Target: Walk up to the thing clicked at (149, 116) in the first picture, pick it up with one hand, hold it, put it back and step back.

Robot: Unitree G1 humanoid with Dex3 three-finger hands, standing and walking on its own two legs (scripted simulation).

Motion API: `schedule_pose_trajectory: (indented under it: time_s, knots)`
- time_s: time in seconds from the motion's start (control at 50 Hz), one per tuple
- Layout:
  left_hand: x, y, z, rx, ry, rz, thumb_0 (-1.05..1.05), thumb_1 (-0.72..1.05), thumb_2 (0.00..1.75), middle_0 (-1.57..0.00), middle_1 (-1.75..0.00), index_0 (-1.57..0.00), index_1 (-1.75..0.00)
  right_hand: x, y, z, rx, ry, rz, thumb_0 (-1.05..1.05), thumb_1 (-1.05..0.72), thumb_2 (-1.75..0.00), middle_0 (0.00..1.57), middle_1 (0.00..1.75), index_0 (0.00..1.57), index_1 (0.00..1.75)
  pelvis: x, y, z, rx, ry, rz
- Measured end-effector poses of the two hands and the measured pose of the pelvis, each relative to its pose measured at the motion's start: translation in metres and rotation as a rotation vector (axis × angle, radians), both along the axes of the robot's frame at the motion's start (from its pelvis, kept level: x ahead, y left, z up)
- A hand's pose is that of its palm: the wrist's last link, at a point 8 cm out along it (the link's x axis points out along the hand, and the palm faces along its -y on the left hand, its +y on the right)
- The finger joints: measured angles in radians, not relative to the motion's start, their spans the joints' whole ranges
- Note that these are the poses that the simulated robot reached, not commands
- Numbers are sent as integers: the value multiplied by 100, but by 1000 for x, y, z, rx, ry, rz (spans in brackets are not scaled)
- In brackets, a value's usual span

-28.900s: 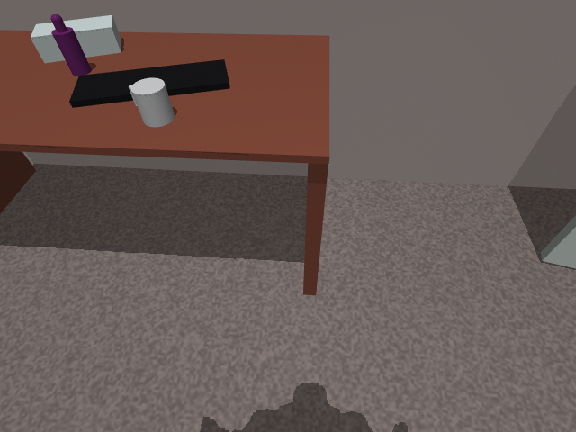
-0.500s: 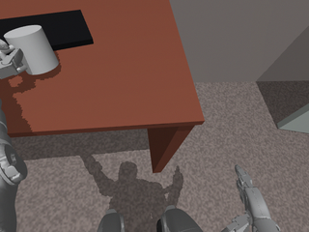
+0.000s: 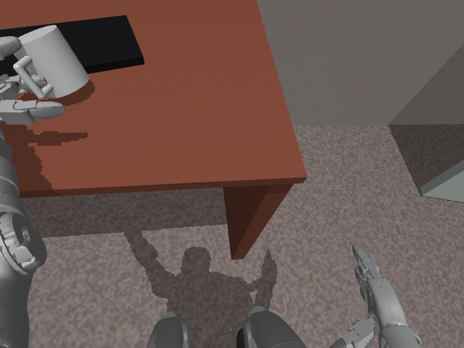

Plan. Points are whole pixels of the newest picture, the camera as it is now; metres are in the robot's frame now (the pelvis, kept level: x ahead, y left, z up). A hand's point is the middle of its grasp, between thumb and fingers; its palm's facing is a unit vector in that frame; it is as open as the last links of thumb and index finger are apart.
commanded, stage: open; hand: left
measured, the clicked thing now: (46, 67) +0.59 +0.27 +0.09
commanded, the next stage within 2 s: withdraw in 0.06 s
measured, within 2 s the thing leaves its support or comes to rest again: rests again in 0.14 s
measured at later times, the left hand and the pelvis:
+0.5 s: hand out of the picture +0.54 +0.33 +0.18, palm faces +0.35 -0.94 +0.01, open 17.6 cm; pelvis +0.02 +0.01 +0.01, yaw -1 degrees
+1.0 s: hand out of the picture +0.44 +0.45 +0.16, palm faces +0.57 -0.75 -0.34, open 17.6 cm; pelvis +0.05 +0.01 +0.04, yaw +0 degrees
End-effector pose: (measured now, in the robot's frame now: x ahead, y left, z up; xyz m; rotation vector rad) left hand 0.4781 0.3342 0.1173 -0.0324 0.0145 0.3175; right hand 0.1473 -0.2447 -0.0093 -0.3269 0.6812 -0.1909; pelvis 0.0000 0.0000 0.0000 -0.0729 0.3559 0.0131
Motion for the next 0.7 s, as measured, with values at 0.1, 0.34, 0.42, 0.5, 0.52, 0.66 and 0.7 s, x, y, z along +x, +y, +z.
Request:
schedule_pose_trajectory:
  time_s: [0.1, 0.34, 0.42, 0.5, 0.52, 0.66, 0.7]
  knots:
    - [-4, 9, -4, 16, 19, 66, -1, -51, 13, -77, -54, -62, -39, -11, -4, -3, -8, 12, -11, -1, 53, -5, 6, 5, 6, 6, -7, -3, -3, 4, 4, 0]
    - [18, 10, 2, -9, -9, 25, -2, -60, 6, -22, -15, -20, -13, -4, -8, 10, -62, -10, -45, -1, 53, -5, 6, 5, 7, 6, 2, 0, -1, -4, 21, -12]
    - [25, 22, 30, 5, -47, 38, -2, -60, 4, -13, -11, -13, -9, -4, -12, 14, -66, -7, -88, -1, 52, -5, 6, 5, 6, 6, 12, 2, 4, -7, 14, -18]
    - [26, 38, 59, 38, -43, 42, -2, -60, 3, -9, -9, -10, -7, -1, -8, 8, -29, 19, -109, -1, 51, -6, 6, 5, 6, 6, 21, 6, 10, -9, 5, -20]
    - [25, 43, 63, 45, -34, 40, -2, -60, 2, -8, -8, -9, -7, 1, -6, 6, -16, 27, -109, -1, 51, -6, 6, 5, 6, 6, 23, 8, 12, -9, 2, -21]
    - [7, 79, 71, 83, 101, 96, -1, -60, 2, -6, -8, -8, -6, 23, 12, -2, 67, 41, -58, -1, 52, -6, 6, 5, 6, 6, 36, 14, 20, -3, -11, -24]
    - [-4, 93, 70, 91, 147, 148, -1, -60, 3, -7, -7, -8, -6, 27, 16, -3, 86, 54, -37, -1, 53, -6, 6, 5, 6, 6, 39, 14, 23, 0, -15, -21]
